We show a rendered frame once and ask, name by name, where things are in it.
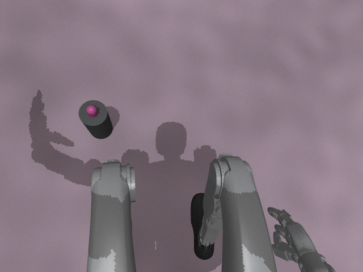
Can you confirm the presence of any right robot arm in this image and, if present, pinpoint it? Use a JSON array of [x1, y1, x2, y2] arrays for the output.
[[298, 252, 335, 272]]

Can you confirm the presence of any right robot hand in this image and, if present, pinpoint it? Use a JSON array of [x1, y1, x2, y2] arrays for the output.
[[267, 207, 317, 263]]

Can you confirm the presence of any right robot foot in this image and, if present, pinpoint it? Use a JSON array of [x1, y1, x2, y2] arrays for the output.
[[191, 193, 214, 260]]

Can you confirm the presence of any bottle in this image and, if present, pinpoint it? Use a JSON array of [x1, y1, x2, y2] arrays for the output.
[[79, 100, 113, 139]]

